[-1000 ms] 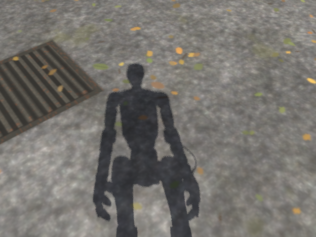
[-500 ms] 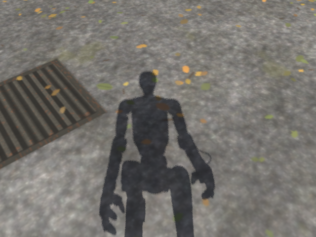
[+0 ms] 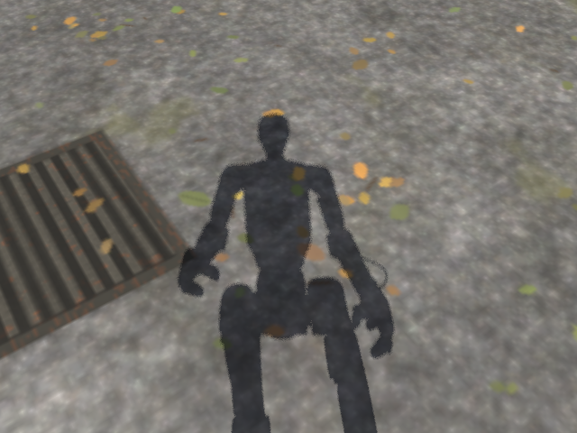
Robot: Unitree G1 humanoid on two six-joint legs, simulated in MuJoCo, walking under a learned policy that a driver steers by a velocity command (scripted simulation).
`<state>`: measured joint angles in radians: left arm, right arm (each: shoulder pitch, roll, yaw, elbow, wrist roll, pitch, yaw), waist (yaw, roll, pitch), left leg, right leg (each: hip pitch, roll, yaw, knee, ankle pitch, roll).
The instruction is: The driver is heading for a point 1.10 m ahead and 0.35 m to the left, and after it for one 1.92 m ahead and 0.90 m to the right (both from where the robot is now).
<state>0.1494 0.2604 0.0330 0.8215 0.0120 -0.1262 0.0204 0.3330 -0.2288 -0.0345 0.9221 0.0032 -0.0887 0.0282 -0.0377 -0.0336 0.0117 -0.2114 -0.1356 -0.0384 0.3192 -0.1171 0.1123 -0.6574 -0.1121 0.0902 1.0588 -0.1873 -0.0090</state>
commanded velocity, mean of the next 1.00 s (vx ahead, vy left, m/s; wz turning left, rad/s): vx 0.50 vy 0.00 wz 0.55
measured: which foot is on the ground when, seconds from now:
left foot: down 0.00-0.26, up 0.28-0.76, down 0.78-1.00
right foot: up 0.00-0.22, down 0.24-0.78, up 0.80-1.00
